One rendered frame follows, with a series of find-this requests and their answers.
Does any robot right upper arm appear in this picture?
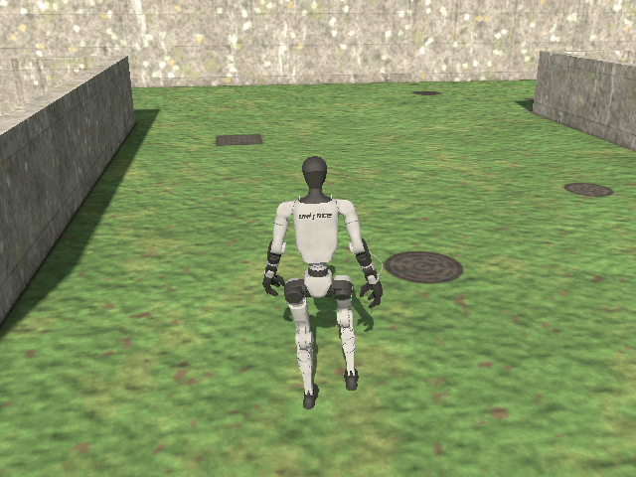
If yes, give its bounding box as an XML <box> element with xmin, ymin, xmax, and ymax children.
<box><xmin>336</xmin><ymin>199</ymin><xmax>365</xmax><ymax>254</ymax></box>

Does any right robot thigh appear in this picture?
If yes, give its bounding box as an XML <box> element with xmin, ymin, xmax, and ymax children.
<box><xmin>332</xmin><ymin>275</ymin><xmax>353</xmax><ymax>327</ymax></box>

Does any robot thigh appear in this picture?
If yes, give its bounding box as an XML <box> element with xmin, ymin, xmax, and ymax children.
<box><xmin>284</xmin><ymin>277</ymin><xmax>314</xmax><ymax>349</ymax></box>
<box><xmin>332</xmin><ymin>275</ymin><xmax>353</xmax><ymax>327</ymax></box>

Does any left robot forearm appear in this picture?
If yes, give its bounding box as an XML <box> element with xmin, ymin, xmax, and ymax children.
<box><xmin>264</xmin><ymin>241</ymin><xmax>281</xmax><ymax>278</ymax></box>

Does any robot right hand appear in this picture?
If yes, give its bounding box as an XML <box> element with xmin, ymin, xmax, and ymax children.
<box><xmin>360</xmin><ymin>281</ymin><xmax>383</xmax><ymax>308</ymax></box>

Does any left robot thigh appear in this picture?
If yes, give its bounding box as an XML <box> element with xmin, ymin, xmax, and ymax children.
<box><xmin>284</xmin><ymin>277</ymin><xmax>314</xmax><ymax>349</ymax></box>

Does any right robot forearm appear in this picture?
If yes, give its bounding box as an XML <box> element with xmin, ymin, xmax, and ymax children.
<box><xmin>356</xmin><ymin>238</ymin><xmax>379</xmax><ymax>284</ymax></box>

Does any robot left hand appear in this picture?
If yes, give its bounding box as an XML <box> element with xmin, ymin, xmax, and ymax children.
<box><xmin>262</xmin><ymin>275</ymin><xmax>285</xmax><ymax>296</ymax></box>

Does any robot left upper arm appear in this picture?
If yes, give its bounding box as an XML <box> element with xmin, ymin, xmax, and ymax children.
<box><xmin>270</xmin><ymin>200</ymin><xmax>295</xmax><ymax>254</ymax></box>

